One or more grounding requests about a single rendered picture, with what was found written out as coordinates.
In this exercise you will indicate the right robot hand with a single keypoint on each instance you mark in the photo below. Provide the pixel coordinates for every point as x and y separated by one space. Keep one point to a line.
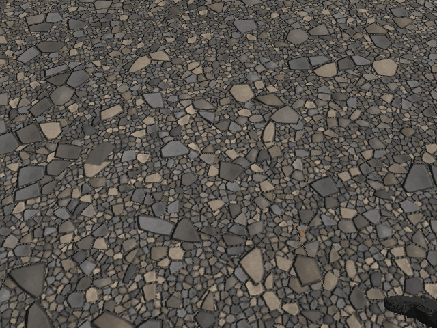
423 309

